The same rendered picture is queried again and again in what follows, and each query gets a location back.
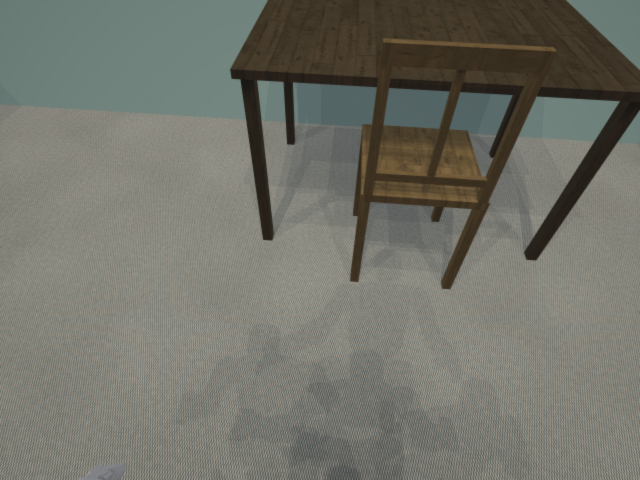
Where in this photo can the chair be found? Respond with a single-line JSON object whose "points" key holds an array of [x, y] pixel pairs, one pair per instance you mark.
{"points": [[438, 167]]}

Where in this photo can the table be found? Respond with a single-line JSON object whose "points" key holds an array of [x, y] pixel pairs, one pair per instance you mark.
{"points": [[339, 42]]}

